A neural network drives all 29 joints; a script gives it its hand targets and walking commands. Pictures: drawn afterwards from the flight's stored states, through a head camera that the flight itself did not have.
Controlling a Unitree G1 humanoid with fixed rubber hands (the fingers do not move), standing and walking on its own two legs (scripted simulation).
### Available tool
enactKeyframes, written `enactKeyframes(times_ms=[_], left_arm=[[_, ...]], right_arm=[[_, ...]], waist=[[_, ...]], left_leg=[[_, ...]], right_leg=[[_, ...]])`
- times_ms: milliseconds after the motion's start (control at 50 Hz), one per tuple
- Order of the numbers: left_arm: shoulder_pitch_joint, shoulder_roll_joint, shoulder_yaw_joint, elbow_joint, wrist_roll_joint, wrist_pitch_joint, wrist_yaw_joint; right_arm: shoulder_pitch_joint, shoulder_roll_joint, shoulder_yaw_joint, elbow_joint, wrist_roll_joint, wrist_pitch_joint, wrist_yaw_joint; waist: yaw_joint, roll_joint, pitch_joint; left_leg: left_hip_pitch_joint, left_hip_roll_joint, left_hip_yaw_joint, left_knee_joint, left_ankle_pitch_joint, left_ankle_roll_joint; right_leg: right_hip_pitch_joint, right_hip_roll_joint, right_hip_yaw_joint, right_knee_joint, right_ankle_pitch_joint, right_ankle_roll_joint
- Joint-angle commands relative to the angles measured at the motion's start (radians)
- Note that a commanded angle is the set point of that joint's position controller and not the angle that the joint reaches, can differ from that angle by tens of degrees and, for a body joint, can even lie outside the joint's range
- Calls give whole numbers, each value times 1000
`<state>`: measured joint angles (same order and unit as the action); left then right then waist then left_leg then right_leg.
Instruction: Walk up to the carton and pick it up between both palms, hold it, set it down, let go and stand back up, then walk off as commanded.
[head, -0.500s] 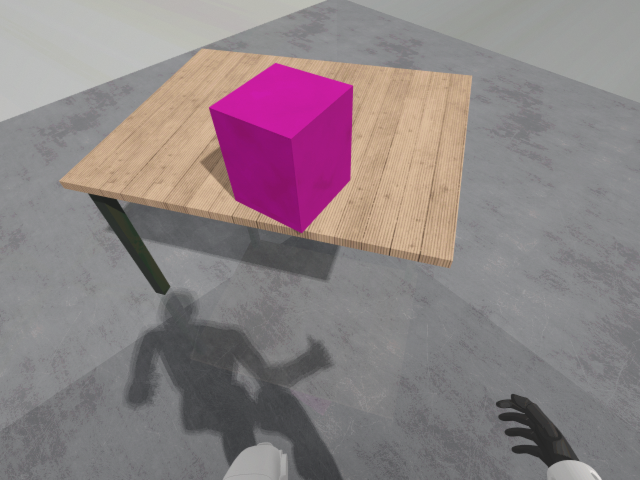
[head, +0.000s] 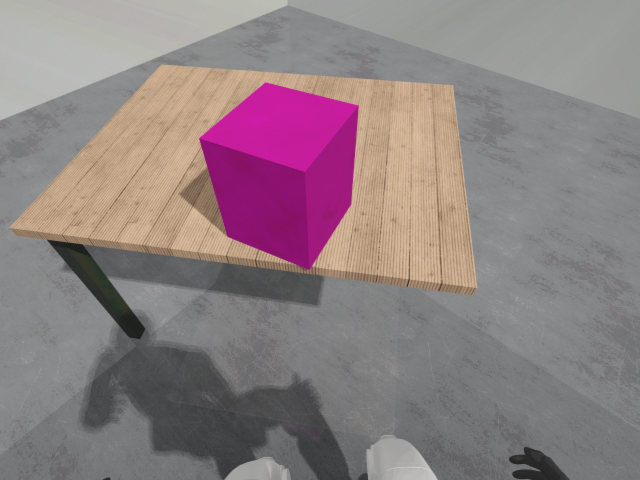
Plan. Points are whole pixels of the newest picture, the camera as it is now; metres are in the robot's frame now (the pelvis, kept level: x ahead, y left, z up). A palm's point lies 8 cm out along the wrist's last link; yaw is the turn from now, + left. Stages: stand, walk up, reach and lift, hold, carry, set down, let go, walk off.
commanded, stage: walk up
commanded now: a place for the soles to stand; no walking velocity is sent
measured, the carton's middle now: (287, 176) +0.65 +0.06 -0.02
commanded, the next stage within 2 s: none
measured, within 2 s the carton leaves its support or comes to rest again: neither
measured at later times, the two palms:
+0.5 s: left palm (5, 456) +0.18 +0.41 -0.08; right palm (491, 468) +0.15 -0.21 -0.09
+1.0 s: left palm (7, 354) +0.30 +0.45 -0.04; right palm (441, 373) +0.26 -0.17 -0.06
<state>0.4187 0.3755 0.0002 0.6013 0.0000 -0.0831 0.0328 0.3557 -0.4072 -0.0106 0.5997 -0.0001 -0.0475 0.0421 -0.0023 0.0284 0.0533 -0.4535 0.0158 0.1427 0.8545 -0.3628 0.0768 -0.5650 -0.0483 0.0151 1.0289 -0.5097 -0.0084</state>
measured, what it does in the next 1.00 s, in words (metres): walks ahead: right foot, then left foot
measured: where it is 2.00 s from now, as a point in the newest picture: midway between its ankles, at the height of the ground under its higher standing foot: (264, 464)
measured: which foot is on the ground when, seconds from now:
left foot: down 0.00-0.08, up 0.10-0.38, down 0.40-0.72, up 0.74-1.00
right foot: up 0.00-0.04, down 0.06-0.40, up 0.42-0.68, down 0.70-1.00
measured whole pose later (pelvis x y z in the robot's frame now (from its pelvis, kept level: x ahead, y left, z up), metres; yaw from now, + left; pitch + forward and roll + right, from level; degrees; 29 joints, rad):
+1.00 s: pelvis +0.19 +0.15 +0.01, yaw -6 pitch -3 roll +0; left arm 0.40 0.41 0.00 0.61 0.00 -0.12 0.02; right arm 0.32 -0.48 -0.03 0.60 0.00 -0.04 0.05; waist 0.00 0.05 0.05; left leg -0.50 0.08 0.05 1.04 -0.48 0.01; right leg -0.40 -0.04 0.00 0.77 -0.34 -0.04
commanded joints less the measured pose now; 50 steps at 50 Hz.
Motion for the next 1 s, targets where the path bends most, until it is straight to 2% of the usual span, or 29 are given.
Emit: enactKeyframes(times_ms=[0,40,60,80,100,120,140,200,300,340,360,380,400,420,440,460,480,520,580,620,660,680,700,720,740,760,780,840,980], left_arm=[[204,340,145,114,-11,-8,2],[420,293,156,179,-6,-27,14],[467,345,178,189,3,-27,27],[338,421,184,129,21,-22,38],[87,447,185,51,15,-28,51],[33,422,173,21,-2,-40,54],[52,411,172,22,3,-47,56],[81,409,166,24,4,-61,43],[17,434,176,8,14,-50,26],[-53,421,168,-2,12,-40,16],[-90,376,151,-6,15,-32,12],[-68,284,121,-4,21,-22,13],[-60,148,70,-34,6,-18,15],[-45,202,77,-35,-4,-16,28],[-118,299,94,-23,2,-19,35],[-74,334,108,9,3,-26,28],[-26,325,111,35,7,-33,19],[-20,292,104,24,9,-37,6],[-79,262,95,-21,13,-39,-6],[-72,260,96,-21,16,-45,-11],[-4,250,101,6,16,-56,-13],[111,258,114,43,21,-64,-9],[249,324,150,76,30,-69,0],[271,416,174,60,23,-66,10],[182,419,169,46,10,-53,6],[120,407,158,31,4,-50,8],[80,394,147,24,11,-49,12],[27,376,138,31,12,-54,6],[-41,383,136,-3,18,-30,-21]], right_arm=[[-98,-306,-175,-132,-73,11,17],[-203,-222,-140,-144,-94,33,21],[-162,-145,-116,-143,-95,37,19],[-174,-118,-103,-177,-74,42,20],[-107,-245,-134,-128,-61,51,23],[-71,-297,-148,-83,-59,50,31],[-74,-302,-154,-72,-55,50,36],[-20,-276,-161,-51,-50,49,52],[-62,-255,-144,-51,-31,39,63],[23,-251,-145,-18,-30,20,56],[147,-259,-155,31,-32,7,46],[295,-296,-173,83,-41,-5,30],[301,-358,-181,59,-56,-16,11],[227,-439,-190,7,-57,-19,1],[147,-444,-199,4,-40,-11,0],[106,-395,-192,-2,-38,-13,-6],[90,-347,-180,-12,-44,-21,-14],[130,-323,-161,-18,-42,-34,-19],[174,-328,-155,-29,-44,-39,-22],[154,-324,-149,-39,-42,-36,-25],[77,-308,-137,-55,-36,-29,-23],[22,-277,-121,-73,-30,-26,-19],[25,-192,-99,-84,-25,-22,-16],[59,-126,-85,-110,-13,-23,-11],[18,-275,-110,-91,-19,-4,-21],[13,-321,-110,-58,-20,9,-21],[6,-311,-109,-50,-19,11,-17],[73,-280,-127,-23,-25,10,5],[35,-245,-112,-4,-10,-20,8]], waist=[[15,111,7],[156,-7,-61],[180,-286,-113],[115,-391,-65],[2,-165,64],[-31,-32,107],[-22,-10,116],[-19,-85,27],[1,-206,35],[-50,-186,-11],[-117,-92,-50],[-181,116,-82],[-195,350,-31],[-161,239,-17],[-144,99,41],[-93,24,76],[-65,23,65],[-66,66,38],[-79,98,38],[-69,113,30],[-7,104,-3],[70,58,-75],[147,-154,-183],[129,-361,-189],[110,-187,-169],[74,-68,-51],[50,-52,62],[-6,-100,105],[18,-233,4]], left_leg=[[-163,283,-403,-551,-473,108],[-459,127,-154,-225,-494,-13],[-580,6,-36,138,-450,-80],[-698,-33,-112,400,-265,-115],[-611,93,-255,432,-168,-99],[-540,105,-248,441,-102,-106],[-488,108,-249,412,-95,-96],[-323,91,-212,327,-22,-81],[-186,93,-171,86,-93,-74],[29,75,-149,-91,-41,-62],[252,30,-128,-175,-43,-62],[477,16,-223,-260,-162,-56],[432,185,-556,-442,-400,-49],[332,392,-916,-659,-545,56],[226,416,-949,-682,-641,108],[228,376,-840,-609,-528,108],[269,335,-714,-505,-276,116],[279,315,-582,-402,87,142],[289,341,-543,-349,265,198],[271,342,-508,-318,320,202],[137,294,-389,-229,326,164],[-15,225,-265,-77,403,105],[-181,129,-166,267,423,43],[-435,-43,-84,453,-64,-50],[-490,4,-167,510,-212,-33],[-479,44,-186,538,-193,-34],[-465,70,-191,506,-172,-33],[-293,92,-183,357,-55,-41],[-32,65,-101,-39,-66,-51]], right_leg=[[196,-25,-61,-126,2,-67],[649,36,-95,-399,65,-86],[769,-46,129,-534,-125,-95],[581,-345,832,-823,-639,-234],[394,-438,946,-877,-654,-306],[311,-421,850,-832,-561,-309],[263,-389,758,-793,-474,-293],[230,-268,523,-715,-337,-237],[164,-237,388,-639,-312,-231],[64,-196,289,-521,-225,-195],[-80,-135,184,-347,-199,-147],[-261,-30,72,-14,-135,-90],[-433,119,30,289,-94,-45],[-464,97,114,344,-52,-23],[-433,44,166,362,11,-26],[-408,12,128,334,64,-22],[-381,-9,89,277,99,-16],[-327,-19,47,198,58,-20],[-292,-13,-12,77,-8,-37],[-225,-5,-38,-23,6,-53],[12,17,-63,-231,110,-79],[312,63,-72,-372,159,-100],[602,8,111,-457,57,-112],[697,-269,726,-643,-8,-205],[635,-362,915,-702,-192,-302],[476,-362,852,-726,-372,-286],[362,-341,777,-734,-389,-284],[170,-248,545,-733,-267,-254],[151,-177,316,-591,-76,-244]])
